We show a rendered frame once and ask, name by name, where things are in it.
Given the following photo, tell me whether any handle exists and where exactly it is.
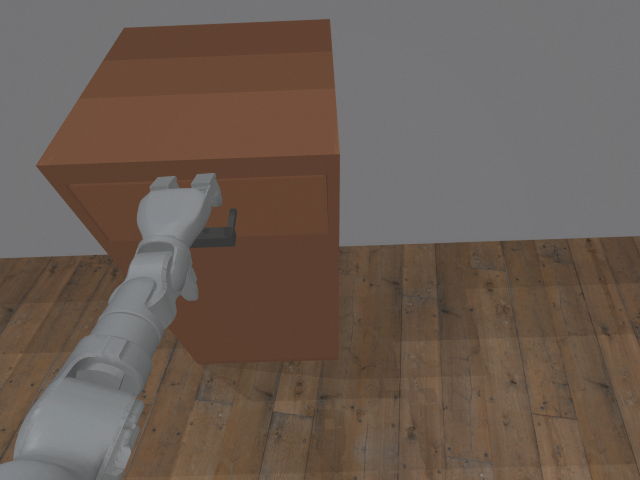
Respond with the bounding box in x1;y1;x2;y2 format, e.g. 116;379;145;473
190;208;237;248

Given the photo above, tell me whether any robot left forearm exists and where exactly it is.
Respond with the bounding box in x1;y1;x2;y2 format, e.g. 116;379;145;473
13;236;191;461

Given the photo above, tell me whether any robot left upper arm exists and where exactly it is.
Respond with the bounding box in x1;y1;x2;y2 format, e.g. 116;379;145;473
0;376;145;480

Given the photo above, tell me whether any cabinet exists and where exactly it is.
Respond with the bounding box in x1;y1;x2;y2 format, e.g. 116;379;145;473
36;19;340;364

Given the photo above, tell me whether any drawer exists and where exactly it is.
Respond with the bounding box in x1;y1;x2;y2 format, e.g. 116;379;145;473
69;175;326;240

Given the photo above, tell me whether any robot left hand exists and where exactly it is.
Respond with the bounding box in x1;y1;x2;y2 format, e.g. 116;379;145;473
137;173;222;301

